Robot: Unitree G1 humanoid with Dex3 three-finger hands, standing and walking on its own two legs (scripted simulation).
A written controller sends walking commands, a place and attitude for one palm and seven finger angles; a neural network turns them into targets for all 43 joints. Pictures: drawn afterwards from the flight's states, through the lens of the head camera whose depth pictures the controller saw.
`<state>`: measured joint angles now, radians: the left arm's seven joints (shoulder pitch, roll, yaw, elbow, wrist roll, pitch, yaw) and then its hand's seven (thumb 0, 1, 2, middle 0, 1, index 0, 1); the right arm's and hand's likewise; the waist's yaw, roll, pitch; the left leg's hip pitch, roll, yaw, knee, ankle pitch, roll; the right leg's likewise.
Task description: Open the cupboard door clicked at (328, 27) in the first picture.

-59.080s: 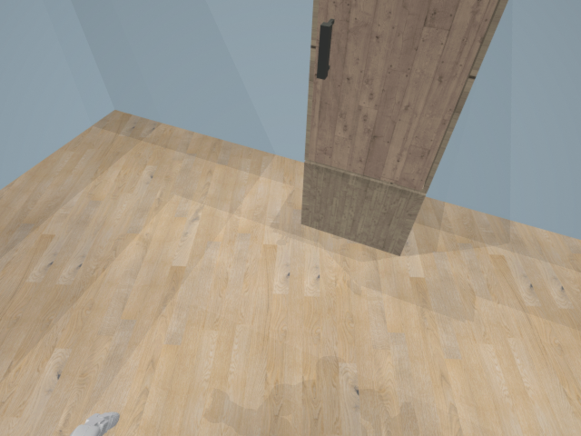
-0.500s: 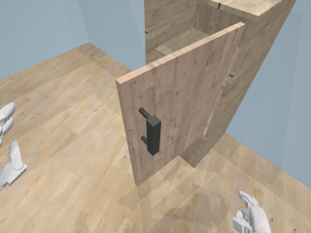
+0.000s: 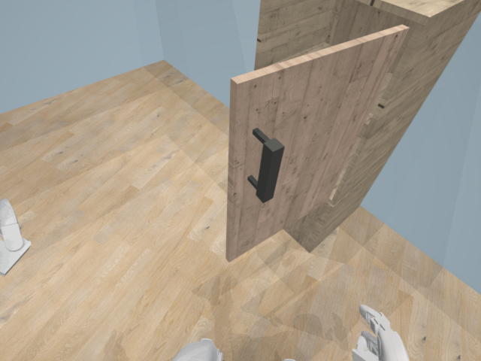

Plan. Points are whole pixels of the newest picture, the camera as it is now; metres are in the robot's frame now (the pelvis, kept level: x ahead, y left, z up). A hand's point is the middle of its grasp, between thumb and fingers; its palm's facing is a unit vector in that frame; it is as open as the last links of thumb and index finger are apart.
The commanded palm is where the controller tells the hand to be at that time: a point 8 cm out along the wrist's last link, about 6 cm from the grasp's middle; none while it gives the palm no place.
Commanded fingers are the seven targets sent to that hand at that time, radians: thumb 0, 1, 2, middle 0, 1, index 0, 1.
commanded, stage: step back with the hand held close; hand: left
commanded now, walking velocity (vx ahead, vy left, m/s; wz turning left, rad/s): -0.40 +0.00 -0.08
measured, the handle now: (261, 165) +0.44 +0.00 +0.08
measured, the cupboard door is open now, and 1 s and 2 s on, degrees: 83 83 83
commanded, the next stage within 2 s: stop stepping back and stand still in 0.22 s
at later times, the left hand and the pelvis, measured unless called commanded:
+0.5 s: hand out of the picture +0.11 +0.25 +0.19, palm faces +0.32 -0.81 -0.49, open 7.4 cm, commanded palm +0.04 +0.30 +0.20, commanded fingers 0.00 0.90 0.90 -0.20 -0.30 -0.20 -0.30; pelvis -0.12 +0.01 +0.01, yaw -4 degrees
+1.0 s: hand out of the picture +0.02 +0.21 +0.19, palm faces +0.26 -0.79 -0.55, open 7.4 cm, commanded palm -0.01 +0.27 +0.20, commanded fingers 0.00 0.90 0.90 -0.20 -0.30 -0.20 -0.30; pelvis -0.19 -0.01 +0.01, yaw -6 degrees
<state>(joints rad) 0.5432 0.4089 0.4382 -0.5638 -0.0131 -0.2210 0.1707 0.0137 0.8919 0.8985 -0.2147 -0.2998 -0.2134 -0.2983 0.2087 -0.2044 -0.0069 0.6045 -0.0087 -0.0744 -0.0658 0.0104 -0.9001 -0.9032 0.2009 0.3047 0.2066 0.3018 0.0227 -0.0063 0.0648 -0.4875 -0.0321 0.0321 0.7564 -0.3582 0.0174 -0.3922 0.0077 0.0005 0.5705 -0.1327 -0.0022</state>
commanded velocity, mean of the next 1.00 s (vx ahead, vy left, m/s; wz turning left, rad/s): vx -0.02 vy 0.02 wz -0.02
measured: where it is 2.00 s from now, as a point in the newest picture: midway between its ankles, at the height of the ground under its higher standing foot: outside the picture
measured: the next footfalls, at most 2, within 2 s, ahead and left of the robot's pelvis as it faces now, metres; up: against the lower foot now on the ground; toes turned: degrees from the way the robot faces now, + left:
left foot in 0.06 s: +0.11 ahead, +0.09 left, +0.00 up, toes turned +1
right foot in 0.52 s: -0.24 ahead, -0.07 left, +0.00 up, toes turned -8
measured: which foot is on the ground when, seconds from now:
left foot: up 0.00-0.04, down 0.06-0.50, up 0.52-0.66, down 0.68-0.92, up 0.94-1.00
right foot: down 0.00-0.08, up 0.10-0.50, down 0.52-0.70, up 0.72-0.88, down 0.90-1.00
